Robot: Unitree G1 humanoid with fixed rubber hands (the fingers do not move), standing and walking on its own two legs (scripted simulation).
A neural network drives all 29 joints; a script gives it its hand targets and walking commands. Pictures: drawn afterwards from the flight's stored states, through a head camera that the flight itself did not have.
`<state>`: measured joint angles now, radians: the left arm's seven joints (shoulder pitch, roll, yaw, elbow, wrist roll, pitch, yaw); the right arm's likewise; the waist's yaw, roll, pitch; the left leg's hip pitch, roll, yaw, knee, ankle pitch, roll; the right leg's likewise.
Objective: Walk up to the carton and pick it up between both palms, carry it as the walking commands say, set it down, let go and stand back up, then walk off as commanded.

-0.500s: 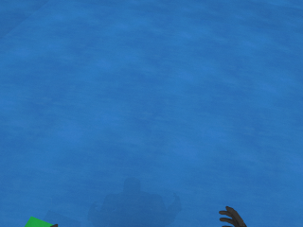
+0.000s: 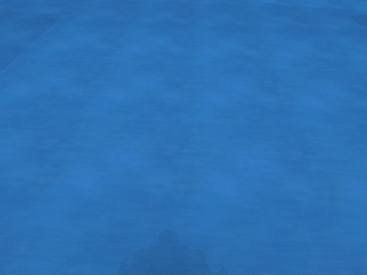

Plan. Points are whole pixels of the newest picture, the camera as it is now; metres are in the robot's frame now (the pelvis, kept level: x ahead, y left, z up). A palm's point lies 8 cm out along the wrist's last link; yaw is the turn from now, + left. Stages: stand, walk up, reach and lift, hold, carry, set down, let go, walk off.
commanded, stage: stand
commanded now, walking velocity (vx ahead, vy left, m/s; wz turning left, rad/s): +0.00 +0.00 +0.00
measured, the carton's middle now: out of the picture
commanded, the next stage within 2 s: none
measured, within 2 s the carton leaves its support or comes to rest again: neither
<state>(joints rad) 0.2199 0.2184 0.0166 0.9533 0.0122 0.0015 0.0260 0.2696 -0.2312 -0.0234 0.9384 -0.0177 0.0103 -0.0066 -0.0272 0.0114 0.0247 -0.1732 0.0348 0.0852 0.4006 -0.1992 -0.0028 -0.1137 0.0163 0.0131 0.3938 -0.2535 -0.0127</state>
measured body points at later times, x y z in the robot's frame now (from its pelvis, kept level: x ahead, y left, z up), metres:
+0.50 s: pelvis +0.00 +0.00 +0.00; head +0.01 -0.01 +0.45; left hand -0.01 +0.22 -0.16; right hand +0.00 -0.24 -0.16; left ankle +0.01 +0.12 -0.74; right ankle -0.02 -0.11 -0.74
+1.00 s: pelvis +0.00 +0.00 +0.00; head +0.01 +0.00 +0.45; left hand -0.03 +0.22 -0.16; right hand -0.02 -0.21 -0.16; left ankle +0.01 +0.12 -0.74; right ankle -0.02 -0.11 -0.74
